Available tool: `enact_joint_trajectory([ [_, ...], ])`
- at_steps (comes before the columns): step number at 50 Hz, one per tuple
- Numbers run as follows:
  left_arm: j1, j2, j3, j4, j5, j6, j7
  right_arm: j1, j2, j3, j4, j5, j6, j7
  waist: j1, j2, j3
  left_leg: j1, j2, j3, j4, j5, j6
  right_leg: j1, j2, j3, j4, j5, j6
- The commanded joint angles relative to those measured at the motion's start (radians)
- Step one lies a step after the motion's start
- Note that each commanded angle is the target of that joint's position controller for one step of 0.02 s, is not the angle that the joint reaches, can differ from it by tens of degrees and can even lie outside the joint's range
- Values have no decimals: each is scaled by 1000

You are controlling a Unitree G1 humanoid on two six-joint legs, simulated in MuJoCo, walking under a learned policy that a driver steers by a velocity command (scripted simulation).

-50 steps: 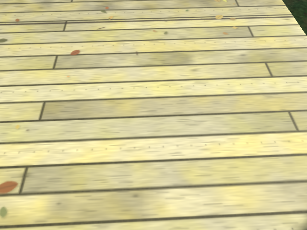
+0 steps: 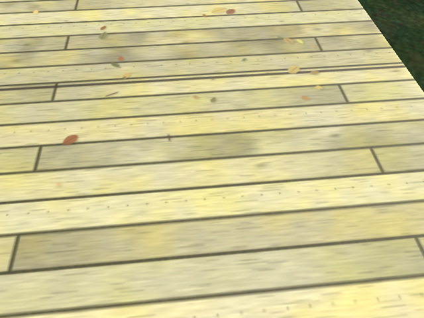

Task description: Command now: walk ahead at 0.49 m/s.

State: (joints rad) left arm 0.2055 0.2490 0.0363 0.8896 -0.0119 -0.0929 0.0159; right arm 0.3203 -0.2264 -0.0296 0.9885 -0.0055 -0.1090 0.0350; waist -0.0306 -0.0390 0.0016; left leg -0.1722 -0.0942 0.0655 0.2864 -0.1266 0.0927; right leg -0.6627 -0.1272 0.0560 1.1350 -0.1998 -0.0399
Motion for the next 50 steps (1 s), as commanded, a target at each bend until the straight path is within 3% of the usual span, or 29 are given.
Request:
enact_joint_trajectory([
  [1,33,45,13,-43,12,3,7,-41,-132,-21,-55,2,-18,-20,47,74,55,-107,279,-206,-203,75,171,-19,-42,2,-144,163,27],
  [5,-130,28,6,-85,3,-8,-6,41,-160,-26,-38,18,-5,-34,-13,76,54,-20,264,-158,-185,88,126,17,5,-38,-433,308,35],
  [10,-251,44,3,-135,-10,-17,-37,114,-170,-32,-4,26,17,-37,-48,91,82,146,329,-180,-112,63,112,10,33,-42,-581,215,14],
  [12,-225,66,10,-140,-10,-26,-47,103,-182,-38,-3,27,28,-39,-20,105,66,189,352,-193,-55,121,96,71,51,-52,-622,134,-14],
  [13,-166,86,21,-128,-9,-30,-48,83,-189,-39,-7,26,33,-40,20,116,34,190,342,-181,13,246,82,165,77,-75,-643,107,-32],
  [14,-30,124,43,-86,-8,-33,-44,66,-174,-33,-13,21,39,-39,87,106,-44,167,292,-139,174,407,58,343,110,-100,-663,102,-58],
  [15,177,200,70,-37,0,-34,-36,56,-134,-15,-37,6,38,-39,164,41,-195,9,230,-80,460,342,21,645,-2,24,-637,125,-119],
  [16,297,313,97,-12,14,-25,-35,163,-12,22,-54,3,14,-29,139,-218,-332,-420,54,-17,860,-88,-59,1041,-246,468,-706,22,-279],
  [17,310,221,74,-10,13,-25,-38,164,-63,13,-32,27,-13,-24,154,-211,-391,-557,46,-185,1021,-423,-45,1070,-294,686,-829,-72,-305],
  [18,215,159,54,-27,10,-28,-36,68,-155,-12,-57,57,-24,-22,137,-135,-228,-634,103,-207,1071,-360,-21,933,-265,524,-835,-66,-241],
  [19,114,120,40,-50,9,-28,-36,8,-160,-16,-72,58,-22,-28,103,-64,-149,-602,160,-183,1034,-259,-17,783,-224,366,-858,4,-200],
  [20,47,85,29,-57,9,-29,-40,-21,-144,-21,-75,46,-11,-36,75,-20,-82,-563,192,-173,966,-188,-23,658,-180,261,-903,53,-175],
  [22,14,54,22,-41,21,-37,-46,17,-103,-28,-62,38,24,-41,25,-54,-31,-458,221,-175,894,-107,-31,523,-120,117,-966,126,-139],
  [24,45,72,29,-14,29,-43,-41,30,-73,-29,-62,40,43,-41,11,-41,-7,-470,214,-181,880,-55,-38,497,-108,26,-987,248,-145],
  [29,75,101,36,12,34,-38,-12,-101,-70,-40,-123,29,46,-34,27,-19,34,-572,193,-198,653,158,-52,545,-103,-105,-1012,330,-127],
  [33,122,123,40,32,23,-28,6,-237,-46,-29,-178,21,44,-10,74,-2,78,-572,189,-117,468,246,-44,611,-118,-176,-1026,322,-110],
  [37,179,138,48,56,11,1,11,-338,-36,-23,-248,25,44,16,103,7,108,-637,182,-58,388,147,-19,774,-166,-215,-954,418,-103],
  [38,175,145,51,54,8,9,13,-348,-37,-25,-264,27,44,23,97,1,108,-623,173,-36,376,103,-8,794,-174,-228,-923,483,-97],
  [40,141,173,58,38,5,20,18,-320,-61,-37,-282,30,46,33,58,-34,63,-495,116,34,364,6,25,797,-170,-264,-816,790,-77],
  [41,127,189,63,30,3,26,23,-267,-83,-49,-280,31,49,34,22,-61,18,-399,77,66,374,-44,44,792,-167,-276,-720,958,-67],
  [42,107,204,67,22,2,33,26,-157,-123,-71,-261,34,51,33,-42,-71,-46,-247,37,79,352,-60,72,760,-154,-285,-561,1046,-54],
  [43,86,204,64,9,-3,33,26,5,-187,-106,-221,34,53,19,-129,-42,-130,12,15,42,261,8,113,640,-107,-298,-328,937,-19],
  [44,110,141,44,-23,25,17,19,115,-287,-133,-196,31,62,-7,-128,152,-216,313,224,-283,252,61,182,338,-25,-288,12,305,21],
  [45,182,32,8,-71,15,-26,-4,78,-332,-131,-230,23,49,-3,-28,300,-359,584,447,-887,80,-88,395,-32,190,-90,323,-394,58],
  [46,43,126,30,-95,-20,-66,-19,105,-245,-108,-225,14,43,-1,-99,160,-334,567,420,-842,9,-102,329,-140,132,63,348,-342,24],
  [47,-17,136,32,-123,-39,-79,-23,55,-195,-95,-228,17,35,-3,-77,125,-204,443,384,-676,10,-42,281,-175,89,46,282,-248,0],
  [48,-20,128,33,-113,-21,-78,-14,-30,-164,-85,-247,24,30,0,-18,14,-120,271,336,-553,1,55,241,-117,41,37,187,-175,2],
  [49,-10,140,45,-108,2,-67,-6,-89,-134,-75,-265,23,29,-1,19,9,-84,147,300,-473,-14,138,220,-44,14,32,107,-139,14],
  [50,11,139,50,-111,10,-50,-7,-111,-122,-68,-278,16,29,-5,47,29,-71,66,274,-437,-38,174,214,20,-3,35,69,-118,25],
])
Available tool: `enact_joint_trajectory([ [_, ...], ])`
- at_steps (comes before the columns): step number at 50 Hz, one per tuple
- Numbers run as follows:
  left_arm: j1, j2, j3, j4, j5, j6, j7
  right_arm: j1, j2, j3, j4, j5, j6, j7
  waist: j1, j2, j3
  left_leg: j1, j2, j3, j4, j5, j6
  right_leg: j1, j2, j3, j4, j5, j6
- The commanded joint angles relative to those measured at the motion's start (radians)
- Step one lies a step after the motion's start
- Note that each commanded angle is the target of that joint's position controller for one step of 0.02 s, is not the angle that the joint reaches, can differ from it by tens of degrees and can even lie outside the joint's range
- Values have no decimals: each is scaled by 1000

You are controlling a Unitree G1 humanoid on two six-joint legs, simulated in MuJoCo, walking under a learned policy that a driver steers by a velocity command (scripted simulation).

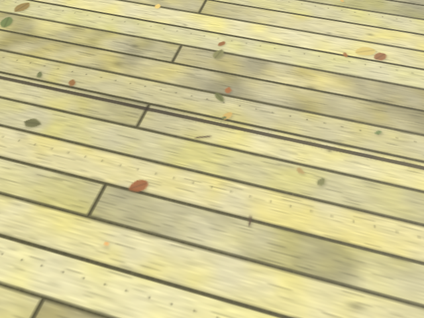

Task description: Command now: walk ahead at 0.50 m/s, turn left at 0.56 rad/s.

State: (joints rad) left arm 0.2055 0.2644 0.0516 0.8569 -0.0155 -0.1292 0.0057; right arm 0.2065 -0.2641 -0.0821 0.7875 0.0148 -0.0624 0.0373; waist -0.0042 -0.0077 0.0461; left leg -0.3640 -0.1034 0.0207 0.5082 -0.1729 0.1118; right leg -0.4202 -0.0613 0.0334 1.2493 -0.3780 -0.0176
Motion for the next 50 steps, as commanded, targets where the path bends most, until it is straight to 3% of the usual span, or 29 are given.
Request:
enact_joint_trajectory([
  [1,20,115,37,-86,19,0,4,1,-92,-18,-80,-2,-18,-12,33,8,-106,212,268,-372,-275,252,198,-200,-71,49,-89,71,20],
  [5,-94,79,28,-140,35,21,13,67,-149,-32,-74,2,-18,-39,9,36,-63,122,219,-282,-291,335,180,-216,-40,11,-325,239,76],
  [9,-235,52,15,-186,21,13,1,125,-147,-31,-69,10,-4,-50,-52,89,-54,117,174,-268,-258,201,119,-149,27,4,-623,446,72],
  [12,-293,76,19,-218,10,1,-13,163,-148,-32,-59,14,3,-52,-74,106,-52,175,207,-342,-208,142,108,-123,52,21,-713,449,59],
  [15,-268,115,33,-227,7,-16,-25,157,-150,-34,-64,12,11,-60,-47,132,-60,252,243,-436,-123,132,91,-69,61,42,-772,343,26],
  [17,-123,146,53,-194,13,-26,-20,118,-128,-27,-83,10,14,-60,33,146,-116,234,195,-432,0,227,54,136,63,20,-832,330,-19],
  [18,21,192,67,-178,31,-30,-13,98,-79,-7,-105,-2,10,-54,102,87,-240,130,140,-368,228,180,18,386,-62,123,-801,320,-81],
  [19,165,276,91,-153,49,-19,-7,224,-19,11,-126,18,1,-54,84,-183,-403,-218,-4,-225,578,-148,-61,782,-298,512,-831,174,-238],
  [20,173,219,78,-144,24,-10,-15,259,-76,10,-124,27,-4,-54,72,-304,-403,-399,38,-222,752,-419,-73,811,-384,768,-922,-34,-272],
  [21,120,137,57,-163,15,-2,-11,183,-158,-11,-118,28,2,-52,89,-171,-254,-458,93,-225,828,-335,-79,681,-349,643,-943,-115,-227],
  [22,67,111,46,-172,18,9,-8,111,-165,-14,-132,16,10,-52,81,-83,-157,-439,131,-180,827,-254,-84,539,-305,494,-958,-38,-189],
  [23,24,94,38,-166,22,15,-9,71,-150,-16,-146,4,12,-49,58,-54,-84,-410,159,-168,779,-199,-85,412,-260,389,-990,63,-175],
  [24,1,78,31,-162,28,15,-9,70,-133,-19,-149,5,17,-45,31,-72,-54,-368,188,-165,739,-166,-82,335,-223,305,-1017,132,-160],
  [26,-6,82,34,-148,25,7,-13,90,-89,-13,-150,15,30,-39,12,-102,-40,-320,207,-135,702,-133,-86,263,-191,189,-1066,219,-161],
  [29,12,122,49,-121,23,-3,-14,46,-74,-9,-176,8,39,-40,11,-70,-34,-372,221,-138,618,-45,-103,282,-204,88,-1095,357,-185],
  [32,24,143,55,-101,24,5,-9,-7,-68,-6,-187,9,33,-30,26,-58,-34,-388,221,-123,474,93,-109,335,-193,-15,-1094,442,-169],
  [35,52,164,57,-83,18,18,-2,-112,-49,4,-211,8,23,-9,68,-53,-7,-352,210,-66,305,204,-100,361,-181,-103,-1089,450,-144],
  [40,139,195,62,-34,-9,44,-7,-228,-32,15,-268,11,19,14,96,-48,43,-308,173,-7,148,83,-56,455,-234,-131,-1059,513,-139],
  [42,133,223,65,-18,-23,55,-9,-193,-63,1,-272,4,15,15,41,-79,16,-200,121,33,95,-34,-16,486,-245,-133,-968,790,-138],
  [43,119,233,63,-9,-28,61,-7,-95,-98,-17,-246,-2,13,11,-30,-89,-43,-50,88,57,39,-22,8,479,-227,-151,-844,943,-123],
  [44,118,215,51,0,-30,64,-5,76,-149,-45,-190,-5,11,2,-118,-74,-141,217,66,71,-13,76,37,385,-183,-181,-652,969,-96],
  [45,118,152,23,-24,-3,57,-6,259,-239,-71,-152,-18,15,-18,-183,39,-290,567,266,-167,33,153,99,121,-124,-181,-322,607,-52],
  [46,225,39,-13,-45,3,35,-20,245,-308,-69,-156,-26,9,-24,-79,259,-431,789,529,-656,-78,38,250,-215,57,-67,2,-216,-3],
  [47,130,156,18,-33,-33,18,-24,254,-218,-48,-163,-25,0,-20,-148,132,-429,726,524,-674,-145,18,221,-284,39,91,98,-219,-10],
  [48,56,175,28,-69,-52,16,-25,202,-182,-34,-146,-22,-6,-19,-125,130,-266,605,487,-484,-158,90,173,-350,-2,71,90,-138,-14],
  [49,33,156,25,-69,-34,19,-19,134,-145,-22,-140,-15,-11,-16,-81,84,-189,472,437,-365,-181,146,138,-323,-47,55,24,-50,-10],
  [50,36,150,31,-63,-16,30,-16,75,-111,-14,-139,-15,-17,-13,-44,95,-136,366,399,-281,-218,161,117,-284,-73,50,-24,13,-2],
])
Over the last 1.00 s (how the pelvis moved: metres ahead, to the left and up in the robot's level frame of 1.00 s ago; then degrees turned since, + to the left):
0.54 0.01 -0.01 20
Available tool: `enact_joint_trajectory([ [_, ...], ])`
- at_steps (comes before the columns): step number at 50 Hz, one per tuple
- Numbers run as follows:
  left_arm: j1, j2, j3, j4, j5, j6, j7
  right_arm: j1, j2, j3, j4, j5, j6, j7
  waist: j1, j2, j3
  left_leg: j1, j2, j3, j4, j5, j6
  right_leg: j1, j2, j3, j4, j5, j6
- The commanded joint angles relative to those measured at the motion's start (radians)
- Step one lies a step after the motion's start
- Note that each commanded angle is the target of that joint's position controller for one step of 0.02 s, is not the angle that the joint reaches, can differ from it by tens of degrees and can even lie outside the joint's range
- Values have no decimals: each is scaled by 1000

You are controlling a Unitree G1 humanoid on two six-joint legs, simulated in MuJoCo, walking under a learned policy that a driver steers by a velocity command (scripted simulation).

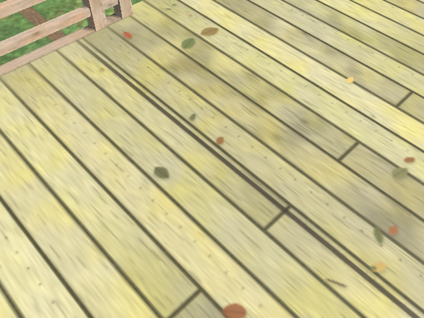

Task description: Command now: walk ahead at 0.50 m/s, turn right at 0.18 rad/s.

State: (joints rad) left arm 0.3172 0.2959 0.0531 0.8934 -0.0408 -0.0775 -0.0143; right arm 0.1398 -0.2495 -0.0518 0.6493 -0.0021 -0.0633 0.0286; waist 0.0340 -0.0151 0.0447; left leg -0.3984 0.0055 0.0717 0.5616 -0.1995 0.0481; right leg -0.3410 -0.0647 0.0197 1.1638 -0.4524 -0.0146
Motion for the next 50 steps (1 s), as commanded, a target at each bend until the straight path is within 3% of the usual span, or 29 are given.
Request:
enact_joint_trajectory([
  [1,-33,108,32,-83,8,-4,4,105,-100,-38,-1,-3,-25,-3,-46,121,-117,324,266,-270,-317,184,168,-298,-90,73,45,142,1],
  [4,-9,56,27,-74,4,33,8,78,-101,-45,30,-11,-54,-9,-10,95,-67,235,257,-156,-405,233,168,-281,-89,80,9,233,22],
  [8,-92,40,28,-104,13,36,7,109,-111,-50,74,-20,-57,-31,-27,77,-13,276,238,-25,-429,277,141,-378,-72,102,-157,413,34],
  [12,-219,9,11,-148,23,29,-19,137,-146,-59,102,-10,-48,-43,-74,58,32,323,244,67,-440,278,118,-365,-55,23,-379,541,14],
  [16,-314,9,5,-210,22,29,-45,188,-173,-70,138,10,-22,-49,-104,55,64,465,290,105,-379,361,105,-413,-42,-34,-482,445,-27],
  [17,-319,15,7,-223,21,29,-51,185,-181,-73,142,14,-14,-50,-97,62,59,491,297,116,-347,435,96,-400,-30,-55,-497,399,-42],
  [19,-273,45,22,-235,19,34,-56,161,-213,-80,138,20,1,-56,-54,98,1,517,294,143,-223,769,71,-282,34,-119,-501,298,-82],
  [20,-196,73,38,-224,16,37,-54,147,-228,-83,135,24,9,-59,-7,115,-50,513,285,153,-104,918,57,-176,77,-147,-500,252,-106],
  [21,-54,120,65,-193,13,38,-47,125,-233,-81,131,31,16,-60,77,104,-124,455,253,175,89,946,30,26,124,-158,-561,292,-141],
  [22,101,197,101,-157,16,45,-27,132,-213,-71,121,23,9,-63,148,36,-210,251,208,175,369,711,-17,321,91,-39,-604,342,-186],
  [23,93,315,120,-156,11,42,-15,236,-47,-22,70,-20,-16,-48,22,-262,-274,-222,4,108,754,-287,-91,663,-180,512,-670,257,-371],
  [24,125,256,97,-191,21,26,-21,162,-99,-19,56,14,-62,-33,77,-155,-446,-347,-53,-153,885,-407,-76,762,-273,839,-844,123,-441],
  [25,96,191,81,-186,29,14,-24,51,-153,-33,27,52,-83,-24,101,-91,-314,-436,1,-180,874,-317,-47,691,-251,706,-876,166,-377],
  [26,35,158,71,-193,21,7,-23,27,-144,-27,20,45,-93,-28,59,-24,-213,-421,47,-174,785,-227,-28,543,-209,575,-870,241,-338],
  [27,-40,118,59,-208,19,7,-21,25,-148,-32,33,16,-93,-37,13,17,-145,-357,82,-167,695,-179,-31,391,-167,470,-872,346,-308],
  [28,-83,92,49,-229,32,6,-16,46,-162,-41,39,3,-82,-39,-25,1,-126,-277,105,-173,644,-144,-37,287,-140,406,-891,436,-298],
  [30,-98,99,50,-245,33,4,-9,68,-148,-43,37,-7,-56,-38,-53,-7,-109,-219,110,-159,562,-116,-61,192,-112,351,-924,523,-300],
  [32,-74,128,57,-240,29,1,4,36,-119,-34,24,-14,-40,-40,-51,-4,-84,-216,98,-135,458,-54,-91,125,-88,288,-936,593,-293],
  [35,-34,145,62,-230,21,10,21,-80,-87,-18,-5,-14,-38,-37,-10,-38,-58,-191,58,-120,217,151,-114,83,-28,221,-926,541,-242],
  [37,-7,146,62,-224,18,17,26,-147,-79,-12,-19,-6,-43,-27,21,-64,-55,-141,22,-114,78,255,-116,75,-10,220,-910,465,-214],
  [40,40,147,63,-209,13,27,28,-209,-103,-17,-41,9,-55,-14,46,-80,-51,-114,-3,-132,-18,269,-106,127,-40,294,-864,392,-202],
  [42,48,140,63,-207,13,33,32,-206,-130,-28,-44,11,-65,-5,36,-91,-54,-96,-10,-150,-67,211,-86,188,-64,361,-809,363,-191],
  [44,24,139,64,-215,16,38,34,-142,-151,-40,-32,13,-77,-4,-7,-124,-64,-14,-14,-143,-99,140,-54,209,-70,405,-745,392,-171],
  [45,6,117,57,-225,18,39,33,-55,-169,-53,-9,9,-82,-9,-55,-123,-103,113,-12,-130,-138,150,-27,191,-32,389,-668,444,-146],
  [46,-8,66,38,-243,27,35,29,76,-212,-68,6,-10,-87,-17,-119,-72,-217,345,103,-226,-111,129,31,104,20,329,-456,412,-109],
  [47,97,-1,18,-267,24,27,31,208,-295,-88,21,-28,-81,-24,-105,155,-365,703,333,-581,-136,34,162,-190,158,193,-117,82,-36],
  [48,155,45,16,-276,0,21,31,244,-276,-86,51,-6,-69,-13,-88,353,-390,774,442,-910,-233,-232,243,-421,135,161,83,-158,-14],
  [49,87,135,37,-259,-4,26,31,188,-181,-63,30,5,-63,-16,-112,204,-246,657,399,-795,-264,-347,200,-482,75,177,164,-69,-4],
  [50,-1,153,44,-273,9,33,30,140,-145,-50,24,2,-52,-21,-115,126,-148,527,351,-625,-269,-270,154,-474,40,134,164,15,1],
])
Over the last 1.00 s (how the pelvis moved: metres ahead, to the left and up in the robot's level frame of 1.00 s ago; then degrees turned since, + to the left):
0.50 0.11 0.00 28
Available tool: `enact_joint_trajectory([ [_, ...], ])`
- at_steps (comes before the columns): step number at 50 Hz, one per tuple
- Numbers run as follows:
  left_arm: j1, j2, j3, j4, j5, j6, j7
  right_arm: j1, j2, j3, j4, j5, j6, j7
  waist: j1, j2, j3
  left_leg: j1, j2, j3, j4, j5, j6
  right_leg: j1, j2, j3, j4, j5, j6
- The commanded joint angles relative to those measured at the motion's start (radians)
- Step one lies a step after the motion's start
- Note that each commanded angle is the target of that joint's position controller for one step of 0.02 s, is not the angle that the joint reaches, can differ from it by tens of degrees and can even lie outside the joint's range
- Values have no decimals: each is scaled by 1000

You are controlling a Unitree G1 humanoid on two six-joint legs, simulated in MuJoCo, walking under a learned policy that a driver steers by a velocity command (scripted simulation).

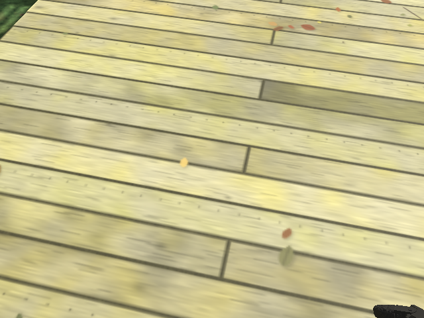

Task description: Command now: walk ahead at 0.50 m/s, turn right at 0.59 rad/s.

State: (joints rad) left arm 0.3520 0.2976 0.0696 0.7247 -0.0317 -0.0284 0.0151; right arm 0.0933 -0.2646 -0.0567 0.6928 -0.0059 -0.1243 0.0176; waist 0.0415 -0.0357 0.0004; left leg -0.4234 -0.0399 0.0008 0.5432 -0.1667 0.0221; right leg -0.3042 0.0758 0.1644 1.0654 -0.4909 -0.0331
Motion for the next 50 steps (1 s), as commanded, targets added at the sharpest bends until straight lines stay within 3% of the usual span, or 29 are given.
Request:
enact_joint_trajectory([
  [1,-77,136,29,-117,12,-14,-2,146,-111,-35,-17,0,15,-10,-102,111,-39,432,349,-441,-276,-187,163,-479,-128,-23,221,110,22],
  [3,-77,101,29,-126,6,-5,-13,113,-90,-26,-3,-7,14,-13,-63,148,5,310,291,-289,-325,-52,144,-406,-172,-36,152,169,21],
  [6,-97,56,18,-145,6,7,-17,125,-120,-37,26,-1,2,-13,-56,135,14,286,295,-171,-374,78,170,-421,-189,-58,82,221,36],
  [10,-163,45,10,-161,9,3,-27,133,-158,-46,56,-1,9,-18,-70,104,16,339,292,-34,-384,210,164,-443,-195,-77,-98,393,48],
  [13,-265,25,0,-183,9,-7,-47,159,-179,-47,77,5,21,-23,-111,96,43,361,278,60,-378,232,137,-398,-179,-133,-272,513,35],
  [17,-348,30,0,-225,4,-7,-71,205,-216,-57,106,24,42,-22,-128,101,78,458,317,113,-345,305,114,-374,-156,-188,-396,449,-5],
  [19,-320,60,15,-232,11,-3,-75,198,-245,-66,108,34,54,-26,-91,126,47,501,323,153,-242,598,94,-286,-105,-238,-425,344,-45],
  [20,-260,86,29,-223,14,1,-73,195,-262,-71,106,39,61,-30,-49,143,3,509,318,174,-135,772,83,-194,-65,-267,-434,295,-69],
  [21,-119,125,54,-187,13,5,-68,181,-262,-70,103,43,69,-35,36,129,-69,467,292,205,50,852,61,-5,-18,-287,-495,334,-104],
  [22,61,190,88,-139,10,13,-51,192,-229,-56,94,31,66,-39,118,76,-160,273,257,213,314,694,22,300,-33,-207,-519,380,-148],
  [23,72,313,107,-134,0,12,-35,267,-85,-10,36,-20,48,-28,24,-216,-225,-192,92,191,692,-224,-41,649,-306,301,-558,318,-302],
  [24,94,275,88,-173,6,-7,-42,214,-124,-4,12,4,9,-14,63,-185,-417,-337,7,-61,873,-435,-43,743,-422,698,-733,149,-413],
  [25,71,205,67,-159,16,-22,-47,109,-191,-23,-16,44,-12,-4,90,-100,-296,-429,64,-104,873,-340,-25,677,-390,563,-760,180,-349],
  [26,27,176,57,-154,13,-30,-46,81,-176,-14,-26,43,-23,-4,55,-48,-189,-412,103,-93,789,-256,-11,534,-347,432,-759,249,-312],
  [27,-46,149,47,-162,14,-31,-45,80,-171,-14,-15,18,-24,-11,7,19,-121,-350,136,-91,699,-205,-16,386,-307,339,-764,351,-282],
  [28,-95,123,37,-176,24,-33,-42,95,-183,-22,-8,3,-15,-14,-31,7,-93,-274,157,-96,638,-173,-22,279,-279,275,-782,455,-271],
  [29,-119,121,33,-183,30,-33,-38,110,-184,-25,-6,-1,-2,-12,-54,-6,-79,-228,160,-95,607,-157,-32,212,-264,254,-804,497,-272],
  [32,-109,140,38,-162,23,-38,-21,92,-140,-14,-9,-13,23,-14,-65,6,-45,-192,144,-63,472,-97,-76,89,-234,171,-830,591,-277],
  [37,-42,165,46,-122,12,-25,0,-98,-91,10,-52,-5,22,-2,7,-29,1,-102,73,-49,106,221,-95,12,-159,100,-816,443,-203],
  [40,4,161,45,-92,6,-21,0,-142,-116,2,-69,10,13,8,25,-47,1,-63,54,-70,13,244,-81,62,-188,160,-771,367,-186],
  [42,21,142,39,-75,8,-20,1,-131,-137,-7,-68,10,5,14,22,-66,-1,-48,59,-77,-21,198,-57,129,-219,203,-720,354,-173],
  [44,13,135,38,-65,13,-13,-1,-74,-147,-18,-57,9,-1,14,-12,-96,-2,23,52,-50,-55,123,-20,160,-224,223,-661,406,-153],
  [45,13,113,30,-65,16,-12,-3,-2,-162,-29,-38,2,-4,10,-47,-95,-34,129,43,-32,-85,104,8,159,-188,205,-587,490,-131],
  [46,12,68,12,-74,24,-14,-5,117,-200,-42,-25,-12,-10,4,-102,-47,-140,327,144,-123,-64,110,65,100,-137,149,-384,483,-95],
  [47,128,21,-5,-84,4,-23,-4,252,-293,-69,5,-26,-3,1,-96,201,-293,687,348,-498,-102,-47,227,-214,-7,12,-33,266,-10],
  [48,145,58,-5,-80,-2,-31,-1,313,-255,-66,37,5,5,15,-111,333,-295,744,435,-804,-244,-318,283,-411,10,8,157,-87,14],
  [49,52,131,14,-83,-9,-32,-2,272,-185,-45,30,21,9,14,-128,210,-154,646,413,-733,-269,-432,244,-497,-38,38,235,-29,10],
  [50,-36,136,13,-100,0,-31,-2,219,-158,-35,18,13,18,10,-121,134,-73,532,374,-598,-272,-367,210,-497,-78,-5,236,43,7],
])
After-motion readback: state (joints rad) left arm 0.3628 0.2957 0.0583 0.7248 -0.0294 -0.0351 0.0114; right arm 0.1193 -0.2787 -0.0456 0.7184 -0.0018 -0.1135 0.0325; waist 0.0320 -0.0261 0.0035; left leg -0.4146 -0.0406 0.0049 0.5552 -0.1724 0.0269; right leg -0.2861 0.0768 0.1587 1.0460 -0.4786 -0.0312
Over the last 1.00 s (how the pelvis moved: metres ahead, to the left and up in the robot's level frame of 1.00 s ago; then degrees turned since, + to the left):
0.55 -0.13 0.00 -34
